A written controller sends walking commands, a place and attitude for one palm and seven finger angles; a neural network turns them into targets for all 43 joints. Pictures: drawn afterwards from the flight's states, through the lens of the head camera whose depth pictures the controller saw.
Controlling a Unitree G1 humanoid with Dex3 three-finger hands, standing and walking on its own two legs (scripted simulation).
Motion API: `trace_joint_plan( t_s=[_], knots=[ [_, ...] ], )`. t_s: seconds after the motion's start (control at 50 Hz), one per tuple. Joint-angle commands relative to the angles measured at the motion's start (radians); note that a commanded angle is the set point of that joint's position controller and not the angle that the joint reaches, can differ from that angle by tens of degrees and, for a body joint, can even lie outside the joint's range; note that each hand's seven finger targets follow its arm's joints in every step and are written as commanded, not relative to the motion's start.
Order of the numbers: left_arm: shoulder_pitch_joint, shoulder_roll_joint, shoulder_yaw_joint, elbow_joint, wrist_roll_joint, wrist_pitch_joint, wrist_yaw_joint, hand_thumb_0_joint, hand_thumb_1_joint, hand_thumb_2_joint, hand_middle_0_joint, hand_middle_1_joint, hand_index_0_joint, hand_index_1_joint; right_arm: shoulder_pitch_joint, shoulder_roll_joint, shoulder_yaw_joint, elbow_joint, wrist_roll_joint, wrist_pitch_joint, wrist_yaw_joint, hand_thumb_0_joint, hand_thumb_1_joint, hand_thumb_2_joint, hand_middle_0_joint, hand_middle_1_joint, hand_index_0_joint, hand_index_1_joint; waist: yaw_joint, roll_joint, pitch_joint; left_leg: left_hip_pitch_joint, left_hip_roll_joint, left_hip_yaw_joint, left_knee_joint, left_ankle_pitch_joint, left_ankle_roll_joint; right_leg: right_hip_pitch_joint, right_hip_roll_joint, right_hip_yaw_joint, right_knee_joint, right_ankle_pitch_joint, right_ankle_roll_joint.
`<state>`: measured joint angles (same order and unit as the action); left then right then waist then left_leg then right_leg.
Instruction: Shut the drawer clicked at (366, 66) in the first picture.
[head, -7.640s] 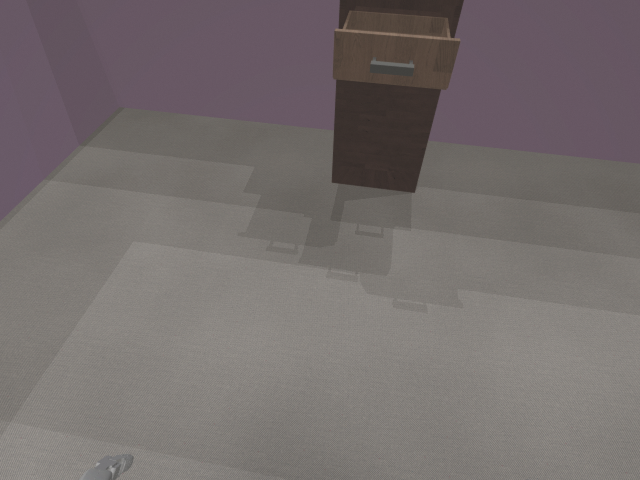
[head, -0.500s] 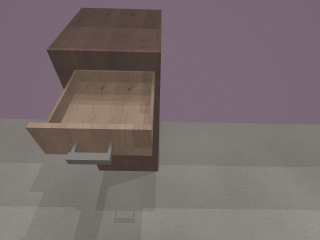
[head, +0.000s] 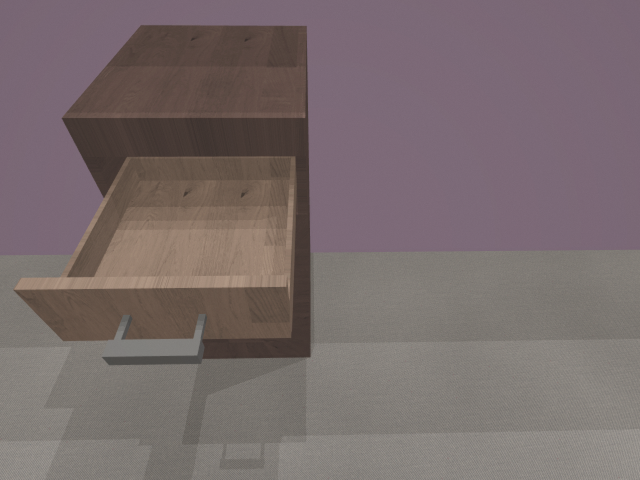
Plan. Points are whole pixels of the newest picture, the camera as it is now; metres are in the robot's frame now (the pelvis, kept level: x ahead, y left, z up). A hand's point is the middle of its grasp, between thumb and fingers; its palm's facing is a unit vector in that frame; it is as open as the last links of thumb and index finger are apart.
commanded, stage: come to a stop and stand still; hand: left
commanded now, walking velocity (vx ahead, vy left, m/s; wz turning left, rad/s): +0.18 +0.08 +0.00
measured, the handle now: (159, 336) +0.31 +0.25 -0.02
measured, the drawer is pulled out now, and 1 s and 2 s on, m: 0.30 0.30 0.29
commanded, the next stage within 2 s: look again from close up in 1.02 s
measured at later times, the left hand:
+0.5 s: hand out of the picture +0.09 +0.19 -0.18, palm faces +0.10 -0.97 -0.22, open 7.3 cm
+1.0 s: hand out of the picture -0.02 +0.17 -0.17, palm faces +0.06 -0.98 -0.18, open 7.4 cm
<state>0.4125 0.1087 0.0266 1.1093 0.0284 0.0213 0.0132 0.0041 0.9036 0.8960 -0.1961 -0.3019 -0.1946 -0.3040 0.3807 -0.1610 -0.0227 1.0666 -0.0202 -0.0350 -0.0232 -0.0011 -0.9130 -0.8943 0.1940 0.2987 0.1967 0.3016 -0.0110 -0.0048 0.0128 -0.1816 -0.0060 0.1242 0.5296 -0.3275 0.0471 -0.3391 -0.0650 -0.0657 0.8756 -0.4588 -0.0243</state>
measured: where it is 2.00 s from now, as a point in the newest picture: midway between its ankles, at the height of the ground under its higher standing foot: outside the picture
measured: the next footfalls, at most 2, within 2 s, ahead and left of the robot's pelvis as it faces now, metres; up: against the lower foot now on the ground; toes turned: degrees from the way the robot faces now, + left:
right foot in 0.16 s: +0.13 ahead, -0.12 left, +0.00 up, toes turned -7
left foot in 0.48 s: +0.10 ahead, +0.13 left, +0.00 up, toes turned +4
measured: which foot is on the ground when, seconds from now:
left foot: down 0.00-0.16, up 0.18-0.46, down 0.48-1.00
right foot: up 0.00-0.14, down 0.16-0.48, up 0.50-0.72, down 0.74-1.00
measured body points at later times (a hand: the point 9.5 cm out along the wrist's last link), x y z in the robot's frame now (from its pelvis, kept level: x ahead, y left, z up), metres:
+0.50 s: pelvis +0.03 +0.00 -0.01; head +0.06 +0.01 +0.44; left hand +0.08 +0.24 -0.16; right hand +0.09 -0.24 -0.15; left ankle +0.07 +0.12 -0.74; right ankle +0.09 -0.11 -0.73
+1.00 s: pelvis +0.00 +0.01 +0.01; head +0.00 +0.00 +0.46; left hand -0.03 +0.22 -0.15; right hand +0.02 -0.22 -0.15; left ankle +0.07 +0.12 -0.73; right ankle -0.01 -0.09 -0.73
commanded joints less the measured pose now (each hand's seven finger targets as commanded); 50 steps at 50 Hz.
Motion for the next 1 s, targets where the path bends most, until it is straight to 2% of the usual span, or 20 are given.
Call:
trace_joint_plan(
  t_s=[0.0, 0.08, 0.1, 0.12, 0.14, 0.16, 0.24, 0.34, 0.42, 0.44, 0.46, 0.48, 0.52, 0.56, 0.68, 0.72, 0.74, 0.84, 0.9, 0.98],
  knots=[
    [-0.099, 0.035, 0.009, -0.123, -0.005, -0.060, -0.012, 0.000, 0.900, 0.900, -0.200, -0.300, -0.200, -0.300, 0.072, -0.121, -0.010, -0.007, -0.005, -0.021, -0.005, 0.000, -0.900, -0.900, 0.200, 0.300, 0.200, 0.300, -0.005, 0.079, 0.144, 0.005, 0.304, -0.315, -0.341, 0.149, 0.182, -0.187, -0.054, 0.001, -0.019, 0.039, 0.007],
    [0.030, 0.014, 0.008, -0.080, -0.007, -0.061, -0.001, 0.000, 0.900, 0.900, -0.200, -0.300, -0.200, -0.300, 0.020, -0.115, -0.011, -0.002, 0.006, -0.013, -0.008, 0.000, -0.900, -0.900, 0.200, 0.300, 0.200, 0.300, 0.058, 0.002, 0.031, -0.086, 0.187, -0.135, -0.158, 0.262, 0.089, 0.167, 0.021, -0.070, -0.358, 0.318, 0.029],
    [0.057, 0.056, 0.010, -0.060, -0.008, -0.063, 0.011, 0.000, 0.900, 0.900, -0.200, -0.300, -0.200, -0.300, 0.031, -0.088, -0.005, 0.005, 0.013, -0.010, -0.008, 0.000, -0.900, -0.900, 0.200, 0.300, 0.200, 0.300, 0.066, -0.031, 0.021, -0.128, 0.144, -0.094, -0.098, 0.193, 0.044, 0.255, -0.021, -0.001, -0.421, 0.387, 0.026],
    [0.079, 0.122, 0.021, -0.057, -0.005, -0.070, 0.023, 0.000, 0.900, 0.900, -0.200, -0.300, -0.200, -0.300, 0.052, -0.048, 0.004, 0.002, 0.017, -0.003, -0.007, 0.000, -0.900, -0.900, 0.200, 0.300, 0.200, 0.300, 0.064, -0.149, 0.005, -0.224, 0.069, -0.049, 0.009, 0.030, -0.006, 0.338, -0.168, 0.205, -0.468, 0.511, -0.028],
    [0.076, 0.184, 0.031, -0.066, -0.012, -0.070, 0.030, 0.000, 0.900, 0.900, -0.200, -0.300, -0.200, -0.300, 0.089, -0.035, 0.003, 0.000, 0.017, 0.011, -0.006, 0.000, -0.900, -0.900, 0.200, 0.300, 0.200, 0.300, 0.037, -0.219, -0.022, -0.213, 0.038, -0.020, 0.088, -0.129, -0.036, 0.324, -0.312, 0.293, -0.541, 0.668, -0.101],
    [0.050, 0.201, 0.032, -0.076, -0.012, -0.061, 0.032, 0.000, 0.900, 0.900, -0.200, -0.300, -0.200, -0.300, 0.085, -0.024, -0.005, 0.003, 0.017, 0.024, -0.010, 0.000, -0.900, -0.900, 0.200, 0.300, 0.200, 0.300, 0.030, -0.119, -0.021, -0.162, 0.046, -0.048, 0.173, -0.205, -0.043, 0.264, -0.343, 0.275, -0.547, 0.776, -0.154],
    [-0.060, 0.180, 0.036, -0.102, -0.003, -0.045, 0.054, 0.000, 0.900, 0.900, -0.200, -0.300, -0.200, -0.300, 0.021, -0.013, -0.013, -0.007, 0.019, 0.056, -0.014, 0.000, -0.900, -0.900, 0.200, 0.300, 0.200, 0.300, 0.024, -0.168, 0.013, -0.225, 0.069, -0.099, 0.338, -0.236, -0.057, 0.229, -0.321, 0.194, -0.487, 1.070, -0.210],
    [-0.143, 0.220, 0.065, -0.153, 0.001, -0.020, 0.050, 0.000, 0.900, 0.900, -0.200, -0.300, -0.200, -0.300, -0.005, -0.014, -0.029, -0.041, 0.015, 0.068, -0.001, 0.000, -0.900, -0.900, 0.200, 0.300, 0.200, 0.300, 0.013, -0.128, -0.059, -0.177, 0.037, -0.062, 0.254, -0.108, -0.079, 0.215, -0.260, 0.111, -0.474, 0.897, -0.180],
    [-0.206, 0.211, 0.065, -0.178, -0.008, 0.001, 0.037, 0.000, 0.900, 0.900, -0.200, -0.300, -0.200, -0.300, 0.044, -0.038, -0.035, -0.040, 0.008, 0.057, 0.002, 0.000, -0.900, -0.900, 0.200, 0.300, 0.200, 0.300, -0.031, -0.112, -0.057, 0.032, 0.036, -0.022, -0.053, 0.156, -0.076, 0.059, -0.181, 0.062, -0.406, 0.518, -0.082],
    [-0.192, 0.177, 0.056, -0.187, -0.007, 0.009, 0.033, 0.000, 0.900, 0.900, -0.200, -0.300, -0.200, -0.300, 0.057, -0.077, -0.041, -0.045, 0.007, 0.049, 0.001, 0.000, -0.900, -0.900, 0.200, 0.300, 0.200, 0.300, -0.032, -0.005, -0.060, 0.088, 0.099, -0.097, -0.126, 0.207, -0.058, -0.007, -0.114, 0.030, -0.325, 0.332, -0.040],
    [-0.173, 0.122, 0.046, -0.205, -0.016, 0.015, 0.028, 0.000, 0.900, 0.900, -0.200, -0.300, -0.200, -0.300, 0.024, -0.161, -0.054, -0.075, -0.006, 0.044, -0.001, 0.000, -0.900, -0.900, 0.200, 0.300, 0.200, 0.300, -0.021, 0.254, -0.014, 0.033, 0.285, -0.331, -0.237, 0.304, 0.023, -0.115, 0.000, -0.037, -0.198, 0.049, 0.022],
    [-0.182, 0.114, 0.042, -0.206, -0.015, 0.017, 0.027, 0.000, 0.900, 0.900, -0.200, -0.300, -0.200, -0.300, -0.047, -0.193, -0.058, -0.108, -0.011, 0.051, -0.004, 0.000, -0.900, -0.900, 0.200, 0.300, 0.200, 0.300, -0.017, 0.294, 0.028, -0.113, 0.370, -0.401, -0.317, 0.272, 0.123, -0.072, 0.036, 0.006, -0.032, -0.093, 0.026],
    [-0.146, 0.120, 0.049, -0.179, -0.004, 0.023, 0.020, 0.000, 0.900, 0.900, -0.200, -0.300, -0.200, -0.300, -0.174, -0.146, -0.038, -0.137, -0.013, 0.049, -0.003, 0.000, -0.900, -0.900, 0.200, 0.300, 0.200, 0.300, 0.030, 0.245, 0.056, -0.272, 0.299, -0.315, -0.366, 0.000, 0.122, 0.015, 0.013, 0.060, 0.106, -0.009, 0.008],
    [-0.092, 0.120, 0.043, -0.151, 0.001, 0.017, 0.013, 0.000, 0.900, 0.900, -0.200, -0.300, -0.200, -0.300, -0.214, -0.143, -0.031, -0.145, -0.010, 0.047, -0.001, 0.000, -0.900, -0.900, 0.200, 0.300, 0.200, 0.300, 0.046, 0.212, 0.045, -0.217, 0.258, -0.260, -0.337, 0.024, 0.108, -0.007, 0.018, 0.051, 0.102, 0.044, 0.016],
    [-0.029, 0.097, 0.011, -0.119, -0.006, -0.017, 0.020, 0.000, 0.900, 0.900, -0.200, -0.300, -0.200, -0.300, -0.119, -0.145, -0.034, -0.097, 0.003, 0.050, 0.004, 0.000, -0.900, -0.900, 0.200, 0.300, 0.200, 0.300, 0.024, 0.033, -0.031, -0.043, 0.198, -0.217, -0.200, 0.073, 0.054, 0.139, 0.027, 0.015, -0.482, 0.195, 0.030],
    [-0.041, 0.170, 0.014, -0.116, -0.002, -0.031, 0.030, 0.000, 0.900, 0.900, -0.200, -0.300, -0.200, -0.300, -0.116, -0.072, -0.023, -0.101, 0.016, 0.054, 0.010, 0.000, -0.900, -0.900, 0.200, 0.300, 0.200, 0.300, -0.002, -0.137, 0.016, -0.106, 0.070, -0.097, -0.062, 0.048, -0.035, 0.104, -0.143, 0.253, -0.621, 0.219, -0.042],
    [-0.079, 0.200, 0.017, -0.124, -0.007, -0.033, 0.030, 0.000, 0.900, 0.900, -0.200, -0.300, -0.200, -0.300, -0.113, -0.063, -0.019, -0.100, 0.012, 0.056, 0.015, 0.000, -0.900, -0.900, 0.200, 0.300, 0.200, 0.300, -0.020, -0.122, 0.026, -0.069, 0.055, -0.088, -0.047, 0.059, -0.049, 0.046, -0.204, 0.278, -0.638, 0.248, -0.079],
    [-0.062, 0.137, -0.001, -0.090, -0.013, -0.046, 0.031, 0.000, 0.900, 0.900, -0.200, -0.300, -0.200, -0.300, -0.092, -0.078, -0.010, -0.038, 0.012, 0.040, 0.006, 0.000, -0.900, -0.900, 0.200, 0.300, 0.200, 0.300, -0.014, -0.095, -0.011, 0.050, 0.103, -0.110, -0.115, 0.247, -0.038, 0.071, -0.075, 0.157, -0.534, 0.407, -0.028],
    [-0.048, 0.129, -0.002, -0.070, -0.011, -0.035, 0.031, 0.000, 0.900, 0.900, -0.200, -0.300, -0.200, -0.300, -0.099, -0.080, -0.005, -0.013, 0.010, 0.050, 0.008, 0.000, -0.900, -0.900, 0.200, 0.300, 0.200, 0.300, -0.010, -0.034, 0.095, 0.024, 0.107, -0.129, -0.153, 0.111, -0.039, -0.025, -0.056, 0.160, -0.606, 0.082, -0.015],
    [-0.015, 0.123, -0.001, -0.051, -0.010, -0.030, 0.031, 0.000, 0.900, 0.900, -0.200, -0.300, -0.200, -0.300, -0.063, -0.078, -0.001, 0.016, 0.004, 0.054, 0.006, 0.000, -0.900, -0.900, 0.200, 0.300, 0.200, 0.300, -0.005, 0.034, 0.139, -0.036, 0.112, -0.159, -0.206, 0.010, -0.032, -0.026, -0.030, 0.145, -0.613, 0.008, -0.010]
  ],
)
